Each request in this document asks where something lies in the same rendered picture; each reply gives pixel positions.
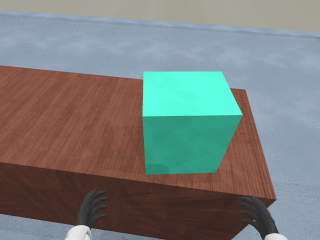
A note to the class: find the carton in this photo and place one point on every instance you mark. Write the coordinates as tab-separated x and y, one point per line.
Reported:
189	119

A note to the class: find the left robot hand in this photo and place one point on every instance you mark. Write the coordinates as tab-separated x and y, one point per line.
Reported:
87	210

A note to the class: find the pedestal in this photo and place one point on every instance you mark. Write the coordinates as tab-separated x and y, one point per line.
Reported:
64	134

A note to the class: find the left robot forearm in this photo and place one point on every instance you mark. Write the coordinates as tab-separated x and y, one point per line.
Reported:
79	232

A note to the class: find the right robot hand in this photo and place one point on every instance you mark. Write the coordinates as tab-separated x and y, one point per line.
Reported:
263	223

